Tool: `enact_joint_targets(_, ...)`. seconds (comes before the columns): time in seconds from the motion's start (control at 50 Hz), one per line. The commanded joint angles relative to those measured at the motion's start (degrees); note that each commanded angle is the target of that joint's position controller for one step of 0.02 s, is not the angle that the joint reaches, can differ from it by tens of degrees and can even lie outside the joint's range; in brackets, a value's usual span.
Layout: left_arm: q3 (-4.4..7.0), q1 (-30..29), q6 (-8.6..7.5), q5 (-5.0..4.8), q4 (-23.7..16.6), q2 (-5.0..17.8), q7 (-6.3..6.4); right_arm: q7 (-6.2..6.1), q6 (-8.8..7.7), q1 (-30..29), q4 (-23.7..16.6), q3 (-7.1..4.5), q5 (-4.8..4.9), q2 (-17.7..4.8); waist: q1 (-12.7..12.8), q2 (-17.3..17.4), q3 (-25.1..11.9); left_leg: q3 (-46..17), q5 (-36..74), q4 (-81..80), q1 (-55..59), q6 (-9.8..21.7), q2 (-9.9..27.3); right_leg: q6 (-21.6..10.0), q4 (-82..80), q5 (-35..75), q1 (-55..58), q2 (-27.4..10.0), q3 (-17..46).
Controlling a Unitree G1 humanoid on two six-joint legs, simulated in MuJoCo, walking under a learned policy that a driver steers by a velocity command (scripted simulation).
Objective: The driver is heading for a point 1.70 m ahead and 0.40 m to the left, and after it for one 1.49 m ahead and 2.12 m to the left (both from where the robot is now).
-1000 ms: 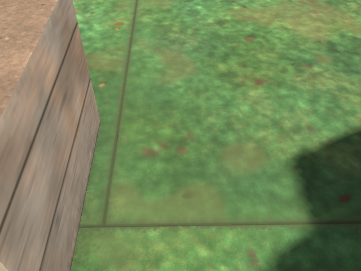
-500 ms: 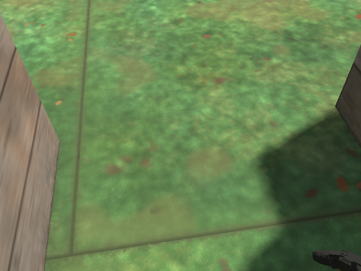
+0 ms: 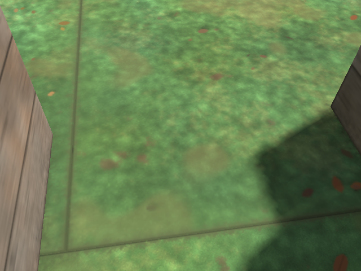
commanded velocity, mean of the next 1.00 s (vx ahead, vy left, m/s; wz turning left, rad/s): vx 0.20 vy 0.00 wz -0.01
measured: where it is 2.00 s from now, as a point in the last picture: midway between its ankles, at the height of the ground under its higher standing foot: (219, 187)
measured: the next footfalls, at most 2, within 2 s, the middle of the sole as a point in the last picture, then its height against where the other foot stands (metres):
left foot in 1.04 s outside the picture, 0.17 m higher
right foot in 1.54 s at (260, 214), level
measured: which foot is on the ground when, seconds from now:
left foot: down 0.00-0.68, up 0.70-1.00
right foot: down 0.00-1.00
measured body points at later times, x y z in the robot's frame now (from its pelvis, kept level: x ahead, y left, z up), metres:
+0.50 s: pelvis +0.00 -0.01 +0.00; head +0.02 -0.01 +0.45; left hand +0.13 +0.22 -0.12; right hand +0.13 -0.24 -0.12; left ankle -0.02 +0.08 -0.73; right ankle +0.01 -0.14 -0.71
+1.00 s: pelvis +0.18 -0.07 +0.02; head +0.21 -0.08 +0.47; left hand +0.02 +0.07 -0.11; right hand +0.43 -0.21 -0.06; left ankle +0.35 +0.03 -0.51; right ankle +0.01 -0.15 -0.72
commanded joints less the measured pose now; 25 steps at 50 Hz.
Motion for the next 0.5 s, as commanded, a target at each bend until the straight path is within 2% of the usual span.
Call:
enact_joint_targets(0.02,0.75,-2.4,-1.00,0.26,-3.5,3.5,-0.11,-0.39,-0.82,-1.9,-3.6,-1.44,0.00,-5.3,-0.4,2.2,-5.3,-8.7,17.6,-7.1,7.9,0.9,7.7,0.5,-2.9,7.5,-3.2,-2.2,0.0)
enact_joint_targets(0.14,0.60,-1.4,-1.03,0.20,-1.7,3.8,-0.22,-0.37,-0.72,-1.4,-2.9,-1.63,0.07,-5.1,-0.2,1.9,-4.6,-8.5,16.5,-7.7,7.6,1.6,7.0,0.4,-3.1,6.7,-3.0,-2.7,-0.4)
enact_joint_targets(0.16,0.82,-1.5,-1.39,0.07,-1.4,4.4,-0.29,-0.62,-0.79,-1.3,-2.9,-1.94,-0.11,-5.8,-0.4,0.6,-4.6,-8.3,15.8,-7.6,7.3,1.9,7.0,0.3,-2.9,6.8,-3.2,-2.6,-0.8)
enact_joint_targets(0.24,0.71,-1.6,-1.72,0.29,-0.7,4.1,-0.36,-0.90,-0.89,-1.7,-2.7,-2.08,0.03,-5.8,-0.2,1.5,-4.6,-7.9,14.7,-7.9,6.6,2.2,6.3,0.0,-3.4,6.6,-2.6,-2.7,-1.0)
enact_joint_targets(0.28,0.66,-1.9,-1.92,0.02,-0.8,4.4,-0.26,-0.84,-0.66,-1.4,-3.2,-2.60,0.03,-6.9,-0.9,1.8,-4.9,-7.9,15.4,-7.8,7.6,3.1,6.4,-0.3,-3.1,6.2,-3.0,-2.6,-1.3)
enact_joint_targets(0.34,0.56,-2.1,-2.17,-0.02,-0.5,4.2,-0.21,-0.89,-0.48,-1.6,-3.3,-2.70,0.04,-6.8,-0.7,1.2,-4.7,-8.1,15.0,-7.9,6.9,3.3,6.5,-0.5,-3.3,6.3,-2.5,-2.8,-1.3)
enact_joint_targets(0.38,0.60,-2.1,-2.30,0.07,-0.3,4.1,-0.38,-0.98,-0.44,-1.2,-3.0,-2.85,0.27,-6.9,-0.9,1.2,-4.3,-7.9,13.9,-8.1,6.2,3.5,6.2,-0.9,-3.2,6.4,-2.2,-2.8,-1.7)
enact_joint_targets(0.4,0.62,-1.0,-2.19,0.13,0.5,4.0,-0.51,-0.94,-0.20,0.0,-2.2,-2.84,0.18,-6.8,-1.2,1.5,-3.8,-8.3,8.3,-9.6,5.5,3.9,6.5,-1.0,-3.3,3.5,-1.9,-2.7,-2.0)
enact_joint_targets(0.42,1.14,-0.6,-2.02,0.58,0.6,5.1,-0.29,-1.19,0.14,2.4,-1.3,-3.62,-0.43,-8.6,-2.4,2.7,-2.4,-9.8,-0.4,-12.3,4.9,5.9,7.4,-1.3,-1.6,-2.3,-3.1,-1.7,-3.2)
enact_joint_targets(0.44,1.83,-0.7,-1.90,1.19,0.4,6.2,0.24,-1.77,0.47,4.7,-0.5,-4.60,-1.34,-11.0,-3.7,5.1,-0.7,-13.3,-10.2,-16.3,4.6,8.9,9.9,-1.5,2.0,-8.1,-5.4,-0.3,-5.1)
enact_joint_targets(0.48,2.51,-1.4,-2.11,2.65,-0.8,7.2,1.75,-4.27,0.90,8.7,1.3,-6.34,-2.85,-15.4,-6.6,9.6,1.4,-27.0,-22.4,-23.7,8.7,16.4,19.3,-3.4,13.5,-9.3,-14.4,0.0,-4.7)
enact_joint_targets(0.5,2.18,-2.5,-1.92,2.57,-1.7,6.4,2.41,-5.63,0.53,7.9,1.5,-6.09,-3.19,-15.5,-6.8,10.3,2.7,-31.9,-22.4,-26.4,8.5,18.0,23.5,-4.5,20.0,-8.6,-18.5,-2.2,-0.4)
Keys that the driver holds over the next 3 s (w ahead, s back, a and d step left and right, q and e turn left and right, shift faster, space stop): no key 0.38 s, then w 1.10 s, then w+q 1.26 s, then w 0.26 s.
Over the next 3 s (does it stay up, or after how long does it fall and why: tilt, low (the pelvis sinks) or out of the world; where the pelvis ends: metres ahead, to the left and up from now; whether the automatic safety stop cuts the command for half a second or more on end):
stays up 1.19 0.11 0.18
